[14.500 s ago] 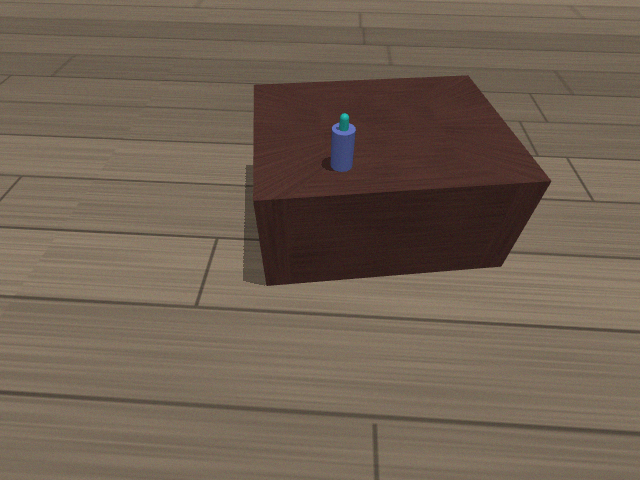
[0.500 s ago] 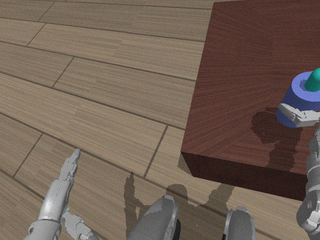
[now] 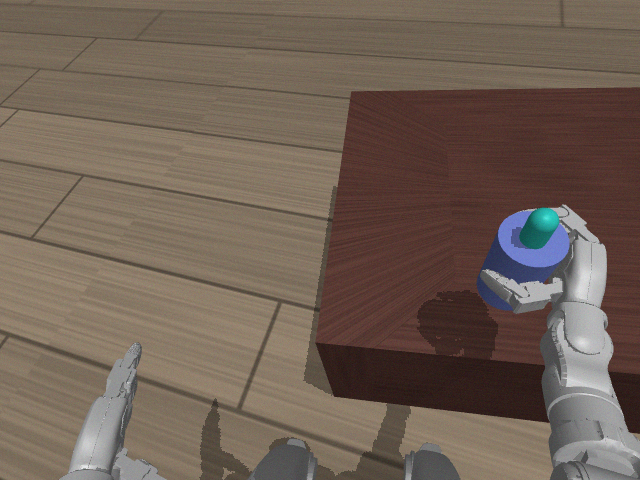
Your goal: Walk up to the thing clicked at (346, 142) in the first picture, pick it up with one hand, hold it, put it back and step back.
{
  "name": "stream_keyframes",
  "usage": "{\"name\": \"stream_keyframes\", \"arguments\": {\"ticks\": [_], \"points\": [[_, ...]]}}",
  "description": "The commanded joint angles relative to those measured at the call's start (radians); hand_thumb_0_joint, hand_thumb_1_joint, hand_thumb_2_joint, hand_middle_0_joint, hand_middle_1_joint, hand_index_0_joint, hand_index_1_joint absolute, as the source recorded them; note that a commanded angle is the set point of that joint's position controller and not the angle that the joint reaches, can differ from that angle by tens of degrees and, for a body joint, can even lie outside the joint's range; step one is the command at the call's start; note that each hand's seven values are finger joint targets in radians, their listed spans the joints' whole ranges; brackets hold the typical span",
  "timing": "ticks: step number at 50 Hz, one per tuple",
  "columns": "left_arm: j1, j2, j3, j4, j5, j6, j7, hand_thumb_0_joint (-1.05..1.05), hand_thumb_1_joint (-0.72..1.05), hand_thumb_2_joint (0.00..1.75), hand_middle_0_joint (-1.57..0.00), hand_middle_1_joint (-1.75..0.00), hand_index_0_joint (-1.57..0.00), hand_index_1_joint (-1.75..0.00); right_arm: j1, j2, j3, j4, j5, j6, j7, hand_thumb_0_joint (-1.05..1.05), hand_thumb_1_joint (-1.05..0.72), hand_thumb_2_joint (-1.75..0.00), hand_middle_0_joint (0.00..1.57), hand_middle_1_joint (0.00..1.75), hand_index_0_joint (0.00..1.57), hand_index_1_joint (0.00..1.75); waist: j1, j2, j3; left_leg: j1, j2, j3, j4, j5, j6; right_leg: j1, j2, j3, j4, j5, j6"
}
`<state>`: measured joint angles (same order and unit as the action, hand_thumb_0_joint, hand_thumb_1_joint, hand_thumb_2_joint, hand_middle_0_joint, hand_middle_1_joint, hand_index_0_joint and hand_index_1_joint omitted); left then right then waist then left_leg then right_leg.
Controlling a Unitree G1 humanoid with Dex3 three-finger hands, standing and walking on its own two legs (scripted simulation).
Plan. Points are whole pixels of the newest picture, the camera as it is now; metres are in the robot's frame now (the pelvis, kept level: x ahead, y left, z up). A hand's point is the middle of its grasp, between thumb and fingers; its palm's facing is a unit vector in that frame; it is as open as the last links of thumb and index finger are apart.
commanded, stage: lift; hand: right
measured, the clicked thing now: (522, 256) +0.41 -0.19 +0.02
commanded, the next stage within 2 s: hold in 0.86 s
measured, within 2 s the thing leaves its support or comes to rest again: neither
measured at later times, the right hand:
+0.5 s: hand (518, 273) +0.37 -0.17 +0.06, palm faces +0.17 +0.98 -0.01, open 10.4 cm
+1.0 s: hand (531, 283) +0.34 -0.17 +0.08, palm faces +0.19 +0.98 -0.01, open 10.4 cm
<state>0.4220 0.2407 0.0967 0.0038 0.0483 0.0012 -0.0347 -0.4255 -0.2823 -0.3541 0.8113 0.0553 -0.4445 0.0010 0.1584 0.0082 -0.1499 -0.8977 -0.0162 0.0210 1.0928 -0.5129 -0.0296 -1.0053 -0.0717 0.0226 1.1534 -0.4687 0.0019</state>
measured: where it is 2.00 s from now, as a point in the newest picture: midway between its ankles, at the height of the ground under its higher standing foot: outside the picture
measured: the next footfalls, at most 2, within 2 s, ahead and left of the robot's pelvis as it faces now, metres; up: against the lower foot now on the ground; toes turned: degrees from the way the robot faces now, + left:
none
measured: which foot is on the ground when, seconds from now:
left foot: down 0.00-1.00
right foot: down 0.00-1.00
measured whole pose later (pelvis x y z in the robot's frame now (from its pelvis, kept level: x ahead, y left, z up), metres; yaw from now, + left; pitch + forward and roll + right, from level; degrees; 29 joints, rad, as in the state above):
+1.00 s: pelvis +0.01 +0.01 +0.04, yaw -1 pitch +8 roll +1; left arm 0.39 0.20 0.08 0.19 0.01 0.00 0.03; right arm -0.14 -0.17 -0.20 0.46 0.12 -0.35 -0.02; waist 0.06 0.01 -0.07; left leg -0.59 0.01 0.00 0.89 -0.45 -0.02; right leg -0.67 -0.05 -0.01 0.90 -0.38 0.01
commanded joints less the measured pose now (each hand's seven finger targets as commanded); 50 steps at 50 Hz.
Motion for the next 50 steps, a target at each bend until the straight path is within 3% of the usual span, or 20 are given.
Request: {"name": "stream_keyframes", "arguments": {"ticks": [1,4,7,12,15,17,18,20,23,27,30,32,36,39,40,44,45,48,49,50], "points": [[-0.013,0.143,0.088,-0.143,-0.006,-0.057,0.028,0.00,-0.56,0.06,-0.04,-0.04,-0.04,-0.05,-0.369,-0.161,0.005,-0.316,0.015,-0.086,0.004,0.00,-0.14,-1.28,1.23,1.40,1.28,1.40,-0.011,-0.140,-0.371,0.105,-0.033,0.024,-0.157,0.260,0.041,0.442,0.033,0.002,-0.207,0.222,-0.002],[0.034,0.133,0.084,-0.081,-0.007,-0.052,0.031,0.00,-0.54,0.04,-0.04,-0.05,-0.04,-0.05,-0.310,-0.107,0.035,-0.334,0.027,-0.076,0.007,0.00,-0.14,-1.27,1.23,1.39,1.28,1.39,-0.023,-0.135,-0.329,0.120,-0.030,0.025,-0.175,0.248,0.041,0.449,0.039,-0.005,-0.234,0.207,0.003],[0.007,0.143,0.090,-0.107,-0.011,-0.057,0.037,0.00,-0.55,0.05,-0.04,-0.05,-0.04,-0.05,-0.280,-0.109,0.027,-0.405,0.038,-0.072,0.003,0.00,-0.13,-1.28,1.24,1.40,1.28,1.40,-0.035,-0.105,-0.392,0.179,-0.026,0.021,-0.187,0.289,0.034,0.492,0.042,-0.007,-0.237,0.250,-0.002],[-0.040,0.141,0.092,-0.088,-0.022,-0.060,0.052,0.00,-0.55,0.05,-0.04,-0.05,-0.04,-0.05,-0.256,-0.069,0.062,-0.453,0.050,-0.064,-0.009,0.00,-0.12,-1.28,1.24,1.41,1.29,1.41,-0.040,-0.062,-0.313,0.201,-0.021,0.013,-0.230,0.259,0.029,0.475,0.044,-0.015,-0.267,0.197,-0.007],[-0.006,0.151,0.106,-0.048,-0.024,-0.057,0.062,0.00,-0.54,0.05,-0.04,-0.04,-0.04,-0.04,-0.272,-0.112,0.046,-0.516,0.046,-0.067,-0.018,0.00,-0.09,-1.29,1.24,1.42,1.29,1.42,-0.056,-0.068,-0.294,0.222,-0.011,-0.004,-0.251,0.249,0.028,0.480,0.045,-0.022,-0.278,0.185,-0.007],[-0.033,0.092,0.044,-0.047,-0.027,-0.062,0.056,0.00,-0.54,0.04,-0.03,-0.04,-0.04,-0.04,-0.165,-0.025,0.091,-0.424,0.049,-0.054,-0.008,0.00,-0.08,-1.28,1.24,1.41,1.29,1.41,-0.061,-0.030,-0.231,0.223,-0.010,-0.007,-0.262,0.242,0.026,0.452,0.046,-0.026,-0.284,0.178,-0.010],[-0.038,0.111,0.071,-0.044,-0.026,-0.063,0.059,0.00,-0.54,0.05,-0.04,-0.05,-0.04,-0.04,-0.173,-0.037,0.083,-0.477,0.052,-0.059,-0.008,0.00,-0.07,-1.28,1.23,1.41,1.28,1.41,-0.064,-0.040,-0.263,0.241,-0.007,-0.010,-0.258,0.263,0.024,0.467,0.047,-0.026,-0.282,0.199,-0.009],[-0.041,0.106,0.054,-0.047,-0.024,-0.063,0.060,0.00,-0.55,0.05,-0.04,-0.04,-0.04,-0.04,-0.176,-0.061,0.071,-0.522,0.052,-0.058,-0.007,0.00,-0.07,-1.28,1.23,1.41,1.28,1.41,-0.081,-0.058,-0.308,0.279,-0.004,-0.009,-0.255,0.319,0.023,0.501,0.050,-0.032,-0.283,0.253,-0.007],[-0.046,0.104,0.052,-0.059,-0.028,-0.057,0.058,0.00,-0.54,0.04,-0.04,-0.05,-0.04,-0.04,-0.115,-0.053,0.075,-0.507,0.052,-0.041,-0.004,0.00,-0.08,-1.30,1.25,1.43,1.30,1.43,-0.083,-0.043,-0.300,0.303,-0.001,-0.010,-0.263,0.351,0.019,0.504,0.052,-0.036,-0.288,0.279,-0.010],[-0.017,0.146,0.101,-0.013,-0.031,-0.051,0.069,0.00,-0.55,0.05,-0.04,-0.04,-0.04,-0.05,-0.140,-0.065,0.068,-0.581,0.064,-0.038,-0.015,0.00,-0.12,-1.31,1.27,1.44,1.32,1.44,-0.075,-0.069,-0.275,0.288,-0.005,0.001,-0.274,0.339,0.023,0.550,0.046,-0.031,-0.317,0.282,-0.004],[-0.057,0.100,0.053,-0.053,-0.034,-0.059,0.068,0.00,-0.55,0.05,-0.04,-0.04,-0.03,-0.05,-0.107,-0.024,0.101,-0.591,0.067,-0.034,-0.013,0.00,-0.09,-1.32,1.26,1.45,1.32,1.45,-0.080,-0.022,-0.281,0.323,-0.001,-0.003,-0.286,0.357,0.017,0.544,0.047,-0.032,-0.314,0.289,-0.011],[-0.049,0.124,0.079,-0.016,-0.031,-0.054,0.072,0.00,-0.56,0.05,-0.04,-0.04,-0.03,-0.05,-0.120,-0.052,0.085,-0.616,0.065,-0.037,-0.019,0.00,-0.07,-1.32,1.25,1.45,1.31,1.45,-0.089,-0.033,-0.271,0.331,0.003,-0.009,-0.291,0.367,0.016,0.540,0.049,-0.036,-0.317,0.292,-0.012],[-0.050,0.112,0.070,0.001,-0.035,-0.057,0.076,0.00,-0.55,0.05,-0.04,-0.05,-0.04,-0.05,-0.080,-0.007,0.121,-0.587,0.066,-0.023,-0.016,0.00,-0.09,-1.31,1.25,1.44,1.30,1.44,-0.081,-0.034,-0.207,0.301,-0.001,0.000,-0.307,0.293,0.024,0.540,0.046,-0.032,-0.351,0.230,-0.006],[-0.062,0.086,0.041,-0.004,-0.039,-0.058,0.072,0.00,-0.55,0.04,-0.04,-0.05,-0.04,-0.05,-0.068,-0.026,0.113,-0.600,0.065,-0.017,-0.012,0.00,-0.10,-1.31,1.25,1.43,1.30,1.43,-0.092,-0.047,-0.205,0.315,0.005,-0.013,-0.330,0.263,0.022,0.548,0.048,-0.040,-0.359,0.203,-0.006],[-0.044,0.110,0.076,0.010,-0.038,-0.056,0.076,0.00,-0.55,0.04,-0.04,-0.05,-0.04,-0.05,-0.075,-0.028,0.115,-0.639,0.068,-0.018,-0.014,0.00,-0.08,-1.30,1.23,1.42,1.29,1.42,-0.086,-0.047,-0.230,0.331,0.007,-0.015,-0.331,0.274,0.022,0.561,0.049,-0.039,-0.359,0.211,-0.007],[-0.062,0.097,0.049,-0.001,-0.042,-0.058,0.076,0.00,-0.55,0.05,-0.04,-0.05,-0.04,-0.05,-0.030,-0.012,0.116,-0.625,0.078,-0.005,-0.015,0.00,-0.10,-1.32,1.26,1.45,1.31,1.45,-0.099,-0.035,-0.232,0.356,0.002,0.003,-0.323,0.342,0.020,0.588,0.050,-0.034,-0.367,0.288,-0.005],[-0.083,0.120,0.070,-0.018,-0.043,-0.059,0.080,0.00,-0.55,0.05,-0.04,-0.05,-0.04,-0.05,-0.051,-0.032,0.109,-0.650,0.077,-0.008,-0.017,0.00,-0.10,-1.32,1.25,1.44,1.31,1.44,-0.099,-0.039,-0.250,0.356,0.003,0.002,-0.326,0.334,0.022,0.602,0.048,-0.034,-0.371,0.281,-0.004],[-0.060,0.098,0.061,0.049,-0.040,-0.058,0.083,0.00,-0.55,0.05,-0.04,-0.05,-0.04,-0.05,-0.064,-0.026,0.118,-0.662,0.077,-0.010,-0.023,0.00,-0.13,-1.33,1.27,1.45,1.32,1.45,-0.099,-0.063,-0.195,0.326,0.003,0.003,-0.335,0.279,0.026,0.579,0.047,-0.033,-0.390,0.227,-0.003],[-0.086,0.068,0.018,0.027,-0.041,-0.062,0.079,0.00,-0.55,0.05,-0.04,-0.05,-0.04,-0.05,-0.030,-0.002,0.131,-0.635,0.079,-0.007,-0.021,0.00,-0.08,-1.32,1.26,1.45,1.31,1.45,-0.110,-0.046,-0.178,0.337,0.002,0.004,-0.344,0.263,0.026,0.567,0.048,-0.034,-0.397,0.211,-0.004],[-0.075,0.092,0.050,0.041,-0.041,-0.063,0.083,0.00,-0.55,0.05,-0.04,-0.05,-0.04,-0.05,-0.049,-0.018,0.124,-0.672,0.080,-0.011,-0.023,0.00,-0.07,-1.31,1.24,1.43,1.30,1.43,-0.106,-0.053,-0.173,0.336,0.004,0.000,-0.351,0.250,0.026,0.570,0.048,-0.036,-0.402,0.195,-0.004]]}}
